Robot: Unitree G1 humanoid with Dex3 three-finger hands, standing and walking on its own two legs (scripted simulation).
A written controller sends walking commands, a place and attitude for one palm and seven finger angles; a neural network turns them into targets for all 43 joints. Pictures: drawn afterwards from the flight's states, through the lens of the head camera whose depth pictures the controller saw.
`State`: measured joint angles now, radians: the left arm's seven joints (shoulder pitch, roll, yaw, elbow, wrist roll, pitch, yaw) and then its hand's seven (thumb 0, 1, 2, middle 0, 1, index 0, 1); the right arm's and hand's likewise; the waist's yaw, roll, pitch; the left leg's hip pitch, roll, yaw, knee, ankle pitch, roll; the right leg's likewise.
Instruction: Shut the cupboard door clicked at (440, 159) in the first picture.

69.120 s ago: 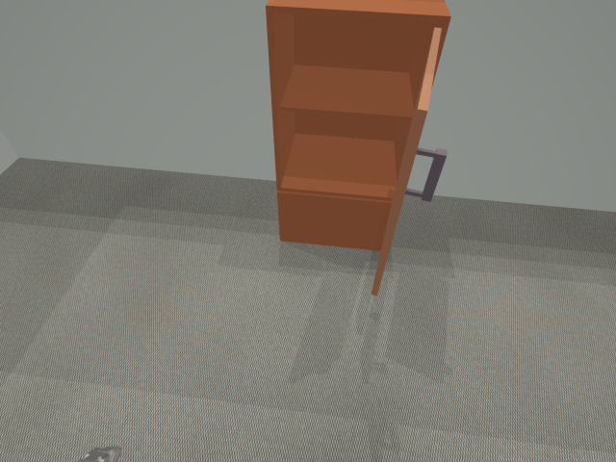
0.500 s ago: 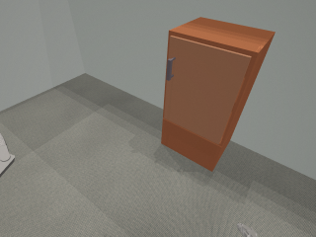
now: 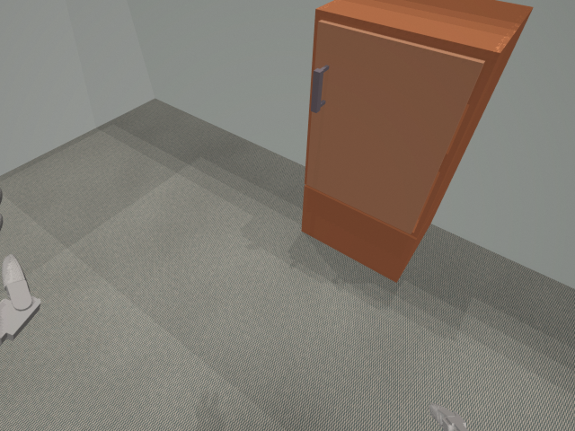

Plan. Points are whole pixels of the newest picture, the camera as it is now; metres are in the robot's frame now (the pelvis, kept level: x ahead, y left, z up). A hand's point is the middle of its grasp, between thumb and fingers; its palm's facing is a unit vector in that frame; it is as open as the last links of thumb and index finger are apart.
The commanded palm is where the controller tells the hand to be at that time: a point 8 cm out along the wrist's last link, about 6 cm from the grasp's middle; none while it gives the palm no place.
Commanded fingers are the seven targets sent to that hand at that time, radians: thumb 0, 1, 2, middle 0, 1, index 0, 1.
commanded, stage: stop stepping back and stand still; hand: left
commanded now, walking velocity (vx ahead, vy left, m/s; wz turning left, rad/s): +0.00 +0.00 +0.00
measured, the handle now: (320, 88) +1.02 -0.04 -0.02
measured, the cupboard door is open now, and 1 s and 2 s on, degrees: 0 0 0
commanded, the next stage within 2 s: let the arm hang, fingers relaxed in 0.54 s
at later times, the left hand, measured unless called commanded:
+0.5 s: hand (59, 254) +0.26 +0.27 +0.17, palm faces +0.38 -0.79 -0.48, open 7.4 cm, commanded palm +0.20 +0.31 +0.19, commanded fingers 0.00 0.90 0.90 -0.20 -0.30 -0.20 -0.30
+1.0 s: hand out of the picture +0.06 +0.19 -0.16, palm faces +0.00 -0.98 -0.19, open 6.9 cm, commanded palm none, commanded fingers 0.00 0.90 0.90 -0.20 -0.30 -0.20 -0.30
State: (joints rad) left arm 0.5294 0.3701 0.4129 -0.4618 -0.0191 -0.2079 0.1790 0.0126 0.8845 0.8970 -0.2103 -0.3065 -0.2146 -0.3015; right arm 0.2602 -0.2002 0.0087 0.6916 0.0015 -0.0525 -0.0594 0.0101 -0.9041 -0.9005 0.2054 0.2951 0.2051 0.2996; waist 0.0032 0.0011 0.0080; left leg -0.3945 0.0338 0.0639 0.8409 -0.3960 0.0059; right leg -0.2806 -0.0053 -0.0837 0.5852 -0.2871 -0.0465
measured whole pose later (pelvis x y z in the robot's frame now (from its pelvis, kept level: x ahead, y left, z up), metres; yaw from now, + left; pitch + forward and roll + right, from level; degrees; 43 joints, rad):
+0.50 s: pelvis +0.05 +0.01 +0.01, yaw -1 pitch +1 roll -1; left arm 0.58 0.43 0.42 -0.49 -0.05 -0.19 0.16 0.01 0.88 0.90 -0.21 -0.31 -0.22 -0.30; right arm 0.19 -0.18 0.02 0.59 0.02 -0.05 -0.07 0.01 -0.90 -0.90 0.20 0.30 0.20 0.30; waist -0.02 0.00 0.00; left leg -0.26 0.04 0.10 0.52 -0.28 0.01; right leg -0.21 0.01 -0.06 0.48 -0.30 -0.01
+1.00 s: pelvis +0.01 +0.01 +0.01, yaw +0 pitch -1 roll +0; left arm 0.28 0.19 0.01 0.95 0.01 0.03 0.02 -0.02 1.00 0.90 -0.21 -0.30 -0.21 -0.30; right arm 0.26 -0.22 0.02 0.98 -0.02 0.04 0.00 0.00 -0.91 -0.90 0.20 0.29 0.20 0.30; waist -0.02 -0.04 0.04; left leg -0.25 0.02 0.09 0.47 -0.20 0.02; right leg -0.21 -0.01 -0.07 0.47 -0.25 -0.02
